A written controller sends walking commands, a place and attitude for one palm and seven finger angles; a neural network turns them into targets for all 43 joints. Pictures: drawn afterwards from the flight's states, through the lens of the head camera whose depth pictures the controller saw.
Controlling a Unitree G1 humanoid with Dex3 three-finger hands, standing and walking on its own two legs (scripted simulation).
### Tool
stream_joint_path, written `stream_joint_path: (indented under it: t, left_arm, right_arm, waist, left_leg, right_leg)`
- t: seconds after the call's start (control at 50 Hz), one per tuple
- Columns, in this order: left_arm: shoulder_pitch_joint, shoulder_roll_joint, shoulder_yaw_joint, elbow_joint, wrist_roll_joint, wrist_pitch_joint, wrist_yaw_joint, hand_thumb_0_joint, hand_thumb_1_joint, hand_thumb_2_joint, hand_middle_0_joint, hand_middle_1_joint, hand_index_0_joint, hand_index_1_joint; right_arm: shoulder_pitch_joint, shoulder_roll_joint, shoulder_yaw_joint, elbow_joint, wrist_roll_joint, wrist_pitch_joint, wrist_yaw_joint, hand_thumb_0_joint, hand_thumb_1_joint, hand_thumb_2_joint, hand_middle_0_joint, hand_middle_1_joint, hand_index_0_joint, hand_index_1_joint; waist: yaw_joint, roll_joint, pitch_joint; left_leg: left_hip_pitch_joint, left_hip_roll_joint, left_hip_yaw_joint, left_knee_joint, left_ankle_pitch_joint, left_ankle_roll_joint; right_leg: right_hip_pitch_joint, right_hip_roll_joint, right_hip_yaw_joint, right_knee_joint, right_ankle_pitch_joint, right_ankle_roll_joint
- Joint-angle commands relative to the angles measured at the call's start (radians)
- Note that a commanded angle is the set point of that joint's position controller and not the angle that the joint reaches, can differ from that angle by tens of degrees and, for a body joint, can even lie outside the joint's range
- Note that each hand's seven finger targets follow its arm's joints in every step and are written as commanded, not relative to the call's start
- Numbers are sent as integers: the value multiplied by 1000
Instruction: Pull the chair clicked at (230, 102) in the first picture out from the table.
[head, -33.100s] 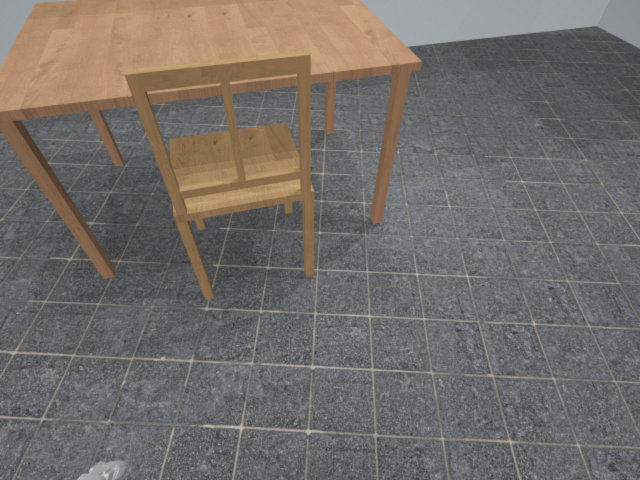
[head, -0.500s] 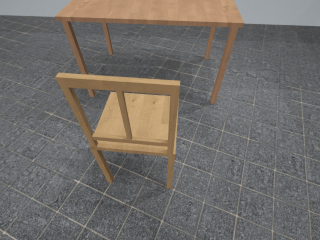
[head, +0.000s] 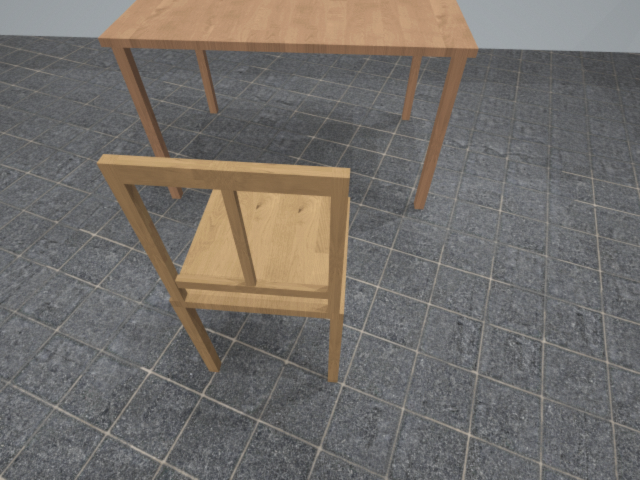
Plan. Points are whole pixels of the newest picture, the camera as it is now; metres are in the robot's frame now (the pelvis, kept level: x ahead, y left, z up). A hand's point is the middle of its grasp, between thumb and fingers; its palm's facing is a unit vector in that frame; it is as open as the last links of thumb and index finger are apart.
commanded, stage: look to check the result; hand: left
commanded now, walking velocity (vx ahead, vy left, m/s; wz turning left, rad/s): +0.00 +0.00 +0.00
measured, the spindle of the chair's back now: (241, 241) +0.54 +0.18 -0.10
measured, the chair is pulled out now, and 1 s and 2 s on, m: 0.60 0.60 0.60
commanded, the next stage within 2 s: stand and wait in 0.66 s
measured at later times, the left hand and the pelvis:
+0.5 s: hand out of the picture -0.01 +0.16 -0.17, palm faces +0.01 -0.98 -0.19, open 7.3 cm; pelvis +0.00 +0.00 +0.00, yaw +0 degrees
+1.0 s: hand out of the picture +0.00 +0.16 -0.17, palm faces +0.02 -0.98 -0.18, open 7.3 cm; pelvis +0.00 +0.00 +0.00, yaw +0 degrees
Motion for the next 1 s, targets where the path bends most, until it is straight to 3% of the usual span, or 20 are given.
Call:
stream_joint_path:
  t: [0.0,0.18,0.22,0.3,0.36,0.44,0.5,0.56,0.58,0.64,0.7,0.76,0.8,0.86,0.98]
  left_arm:
    - [85,101,20,-24,-3,-12,5,0,900,900,-200,-300,-200,-300]
    - [97,93,18,-11,-1,-12,5,0,900,900,-200,-300,-200,-300]
    - [96,89,20,-12,-1,-13,5,0,900,900,-200,-300,-200,-300]
    - [96,88,19,-11,0,-11,5,0,900,900,-200,-300,-200,-300]
    - [101,90,20,-10,-1,-14,4,0,900,900,-200,-300,-200,-300]
    - [96,90,20,-11,-2,-12,4,0,900,900,-200,-300,-200,-300]
    - [96,88,19,-11,-1,-13,5,0,900,900,-200,-300,-200,-300]
    - [96,89,21,-11,-2,-13,4,0,900,900,-200,-300,-200,-300]
    - [100,89,20,-12,-1,-12,4,0,900,900,-200,-300,-200,-300]
    - [101,89,21,-14,-2,-15,4,0,900,900,-200,-300,-200,-300]
    - [94,85,20,-15,-2,-15,5,0,900,900,-200,-300,-200,-300]
    - [95,85,22,-15,-3,-14,4,0,900,900,-200,-300,-200,-300]
    - [97,84,21,-14,-2,-11,4,0,900,900,-200,-300,-200,-300]
    - [101,83,23,-14,-2,-13,4,0,900,900,-200,-300,-200,-300]
    - [100,83,21,-12,-1,-14,4,0,900,900,-200,-300,-200,-300]
  right_arm:
    - [77,-86,-14,-24,4,-16,-9,0,-900,-900,200,300,200,300]
    - [71,-87,-14,-23,5,-14,-10,0,-900,-900,200,300,200,300]
    - [78,-86,-14,-20,4,-16,-11,0,-900,-900,200,300,200,300]
    - [75,-84,-13,-20,4,-13,-9,0,-900,-900,200,300,200,300]
    - [84,-84,-13,-18,4,-15,-10,0,-900,-900,200,300,200,300]
    - [80,-82,-13,-17,3,-13,-10,0,-900,-900,200,300,200,300]
    - [81,-81,-13,-17,4,-12,-10,0,-900,-900,200,300,200,300]
    - [87,-81,-13,-14,4,-12,-10,0,-900,-900,200,300,200,300]
    - [78,-82,-14,-16,5,-9,-9,0,-900,-900,200,300,200,300]
    - [89,-80,-13,-15,3,-12,-9,0,-900,-900,200,300,200,300]
    - [88,-79,-13,-14,4,-13,-11,0,-900,-900,200,300,200,300]
    - [90,-79,-12,-11,4,-15,-12,0,-900,-900,200,300,200,300]
    - [84,-79,-13,-12,3,-11,-12,0,-900,-900,200,300,200,300]
    - [88,-78,-14,-15,4,-13,-12,0,-900,-900,200,300,200,300]
    - [83,-77,-14,-15,5,-12,-12,0,-900,-900,200,300,200,300]
  waist:
    - [8,-13,14]
    - [9,-13,33]
    - [6,-14,11]
    - [7,-9,51]
    - [6,-17,12]
    - [7,-1,29]
    - [7,-25,43]
    - [6,-11,27]
    - [9,-20,53]
    - [7,-14,18]
    - [6,-34,31]
    - [7,-3,24]
    - [8,-1,56]
    - [8,-14,19]
    - [8,-19,40]
  left_leg:
    - [61,87,-97,-63,124,63]
    - [64,88,-97,-71,79,63]
    - [76,88,-98,-69,95,63]
    - [49,87,-102,-81,52,63]
    - [67,84,-97,-65,85,62]
    - [59,84,-100,-71,71,62]
    - [51,82,-98,-65,79,63]
    - [56,83,-102,-71,60,62]
    - [44,81,-104,-72,44,63]
    - [59,81,-98,-64,73,62]
    - [59,81,-99,-59,99,63]
    - [62,83,-102,-64,100,64]
    - [44,83,-105,-73,55,63]
    - [65,84,-103,-68,79,65]
    - [59,83,-103,-69,70,64]
  right_leg:
    - [-89,-100,80,-92,162,-43]
    - [-110,-99,81,-102,131,-43]
    - [-98,-99,84,-98,144,-44]
    - [-114,-97,83,-105,108,-44]
    - [-92,-100,85,-99,140,-44]
    - [-102,-100,81,-99,125,-45]
    - [-103,-102,81,-103,136,-46]
    - [-98,-101,82,-100,117,-46]
    - [-112,-98,79,-106,107,-47]
    - [-94,-102,82,-97,134,-47]
    - [-95,-102,81,-96,154,-47]
    - [-91,-101,80,-93,145,-47]
    - [-110,-98,81,-101,110,-48]
    - [-94,-99,80,-94,133,-47]
    - [-106,-99,80,-101,127,-47]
